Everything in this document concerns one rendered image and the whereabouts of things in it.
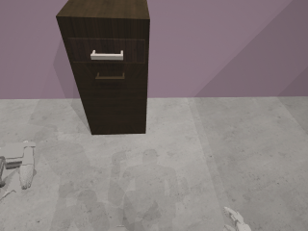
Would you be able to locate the handle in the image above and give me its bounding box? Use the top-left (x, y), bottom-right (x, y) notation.
top-left (95, 76), bottom-right (125, 82)
top-left (90, 50), bottom-right (123, 61)

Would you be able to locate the left robot hand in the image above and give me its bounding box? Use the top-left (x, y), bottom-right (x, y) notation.
top-left (0, 141), bottom-right (37, 203)

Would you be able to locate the drawer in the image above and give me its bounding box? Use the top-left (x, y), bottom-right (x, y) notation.
top-left (67, 38), bottom-right (144, 63)

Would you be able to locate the cabinet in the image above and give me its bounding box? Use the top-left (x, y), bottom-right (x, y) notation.
top-left (56, 0), bottom-right (150, 136)

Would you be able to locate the right robot hand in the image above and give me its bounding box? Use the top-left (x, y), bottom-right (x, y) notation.
top-left (222, 207), bottom-right (251, 231)

